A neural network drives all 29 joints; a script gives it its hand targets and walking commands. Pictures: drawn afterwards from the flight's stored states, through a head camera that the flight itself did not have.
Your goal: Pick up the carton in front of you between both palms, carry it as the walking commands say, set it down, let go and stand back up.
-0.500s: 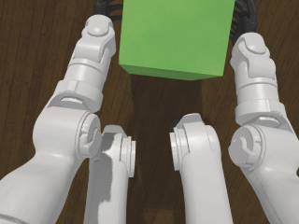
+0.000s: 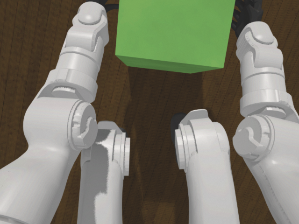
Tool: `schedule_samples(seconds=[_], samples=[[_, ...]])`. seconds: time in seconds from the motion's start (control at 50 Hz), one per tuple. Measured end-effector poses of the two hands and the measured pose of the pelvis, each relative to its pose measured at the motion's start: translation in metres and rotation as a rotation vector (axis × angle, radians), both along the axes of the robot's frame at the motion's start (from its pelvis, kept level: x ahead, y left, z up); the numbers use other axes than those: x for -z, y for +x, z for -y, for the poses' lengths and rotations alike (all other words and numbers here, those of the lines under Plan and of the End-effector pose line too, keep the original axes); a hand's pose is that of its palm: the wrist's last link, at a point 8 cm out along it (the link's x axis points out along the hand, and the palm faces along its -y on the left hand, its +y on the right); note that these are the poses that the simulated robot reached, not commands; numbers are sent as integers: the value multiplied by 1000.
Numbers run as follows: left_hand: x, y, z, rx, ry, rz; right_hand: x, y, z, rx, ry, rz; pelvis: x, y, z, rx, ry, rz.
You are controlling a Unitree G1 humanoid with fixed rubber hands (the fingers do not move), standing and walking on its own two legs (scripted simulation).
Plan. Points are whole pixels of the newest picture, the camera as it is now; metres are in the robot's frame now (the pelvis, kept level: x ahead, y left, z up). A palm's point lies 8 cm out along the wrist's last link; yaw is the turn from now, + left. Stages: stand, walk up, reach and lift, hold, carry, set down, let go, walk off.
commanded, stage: set down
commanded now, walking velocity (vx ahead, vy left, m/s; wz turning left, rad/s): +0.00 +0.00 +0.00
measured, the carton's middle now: (168, 26) +0.52 -0.09 -0.25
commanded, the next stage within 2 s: let go in 1.50 s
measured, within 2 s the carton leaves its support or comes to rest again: neither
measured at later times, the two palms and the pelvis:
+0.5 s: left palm (85, 6) +0.56 +0.09 -0.19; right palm (262, 22) +0.50 -0.29 -0.18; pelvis +0.00 -0.01 -0.01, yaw -1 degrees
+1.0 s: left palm out of the picture +0.58 +0.08 -0.02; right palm out of the picture +0.50 -0.29 -0.02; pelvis +0.01 -0.01 +0.09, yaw -1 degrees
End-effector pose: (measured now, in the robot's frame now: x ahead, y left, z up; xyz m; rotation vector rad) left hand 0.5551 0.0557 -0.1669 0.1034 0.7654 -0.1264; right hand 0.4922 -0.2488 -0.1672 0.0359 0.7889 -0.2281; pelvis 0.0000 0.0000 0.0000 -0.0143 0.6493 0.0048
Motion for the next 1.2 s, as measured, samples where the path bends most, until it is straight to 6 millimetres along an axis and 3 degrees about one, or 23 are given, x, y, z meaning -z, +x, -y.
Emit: schedule_samples(seconds=[0.24,0.36,0.48,0.62,0.8,1.08,1.2], samples=[[9,1,-4,31,7,17,11,-1,4,-7,-16,-3,3,-2,-1,2,1,32],[30,1,-30,-27,51,7,28,-11,29,89,-61,-22,4,-1,1,8,1,37],[27,8,-33,-29,41,62,20,1,44,101,-72,43,9,1,5,15,5,29],[-21,19,-22,-30,36,149,-21,12,43,99,-58,136,2,-1,7,36,15,19],[-101,21,-17,-51,55,127,-96,3,45,109,-58,132,-46,1,7,50,31,-55],[-169,22,-27,-59,57,143,-169,6,48,96,-69,150,-110,10,10,54,38,-147],[-208,23,-27,-48,53,146,-211,6,54,95,-69,152,-144,18,10,57,35,-166]])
